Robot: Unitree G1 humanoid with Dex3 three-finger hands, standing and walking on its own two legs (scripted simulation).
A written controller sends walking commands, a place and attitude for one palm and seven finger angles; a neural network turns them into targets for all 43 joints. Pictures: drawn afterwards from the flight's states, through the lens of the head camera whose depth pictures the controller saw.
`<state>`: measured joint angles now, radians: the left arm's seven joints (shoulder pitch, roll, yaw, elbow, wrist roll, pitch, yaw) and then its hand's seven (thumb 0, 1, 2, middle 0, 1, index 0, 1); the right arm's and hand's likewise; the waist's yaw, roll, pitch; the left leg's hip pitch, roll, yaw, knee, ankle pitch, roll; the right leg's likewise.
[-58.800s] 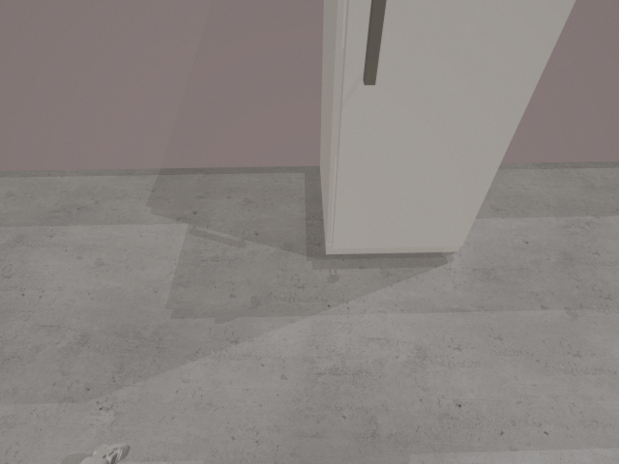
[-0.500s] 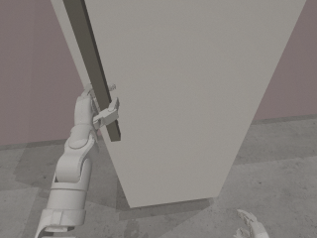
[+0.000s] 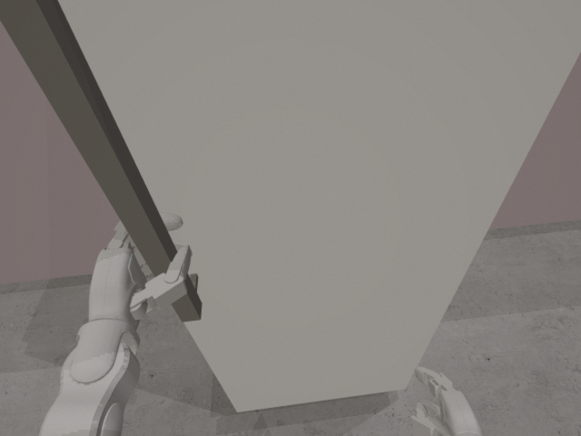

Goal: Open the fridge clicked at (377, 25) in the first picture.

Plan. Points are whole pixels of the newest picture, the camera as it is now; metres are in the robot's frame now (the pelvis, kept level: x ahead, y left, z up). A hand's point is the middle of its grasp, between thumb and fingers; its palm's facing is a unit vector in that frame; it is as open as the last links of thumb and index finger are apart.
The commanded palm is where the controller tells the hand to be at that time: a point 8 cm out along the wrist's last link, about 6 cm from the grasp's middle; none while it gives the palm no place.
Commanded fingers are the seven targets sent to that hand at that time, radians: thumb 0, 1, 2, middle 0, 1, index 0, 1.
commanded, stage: walk backward, drawing the door open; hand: left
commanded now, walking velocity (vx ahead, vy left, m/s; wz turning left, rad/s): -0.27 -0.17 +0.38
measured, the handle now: (139, 190) +0.32 +0.18 +0.24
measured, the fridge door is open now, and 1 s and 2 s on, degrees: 1 17 58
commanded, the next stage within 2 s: none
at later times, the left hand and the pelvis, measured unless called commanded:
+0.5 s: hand (179, 278) +0.27 +0.15 +0.13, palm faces +0.57 -0.74 -0.35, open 7.3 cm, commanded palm +0.21 +0.18 +0.13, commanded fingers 0.00 0.90 0.90 -0.45 -1.40 -0.45 -1.40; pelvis +0.04 -0.13 -0.05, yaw +7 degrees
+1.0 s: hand (207, 373) +0.16 +0.09 +0.14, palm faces +0.72 -0.65 -0.24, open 6.9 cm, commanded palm +0.10 +0.11 +0.13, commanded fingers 0.00 0.90 0.90 -0.45 -1.40 -0.45 -1.40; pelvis -0.03 -0.27 -0.03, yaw +23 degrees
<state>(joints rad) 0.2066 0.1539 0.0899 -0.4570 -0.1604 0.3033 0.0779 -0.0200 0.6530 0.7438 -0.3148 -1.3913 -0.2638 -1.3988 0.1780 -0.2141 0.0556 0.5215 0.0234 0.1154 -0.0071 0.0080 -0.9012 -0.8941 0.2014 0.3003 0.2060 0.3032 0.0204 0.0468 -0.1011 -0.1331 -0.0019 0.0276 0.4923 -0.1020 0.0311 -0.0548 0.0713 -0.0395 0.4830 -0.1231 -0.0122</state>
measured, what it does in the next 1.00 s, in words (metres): steps to the right, turning left: right foot, then left foot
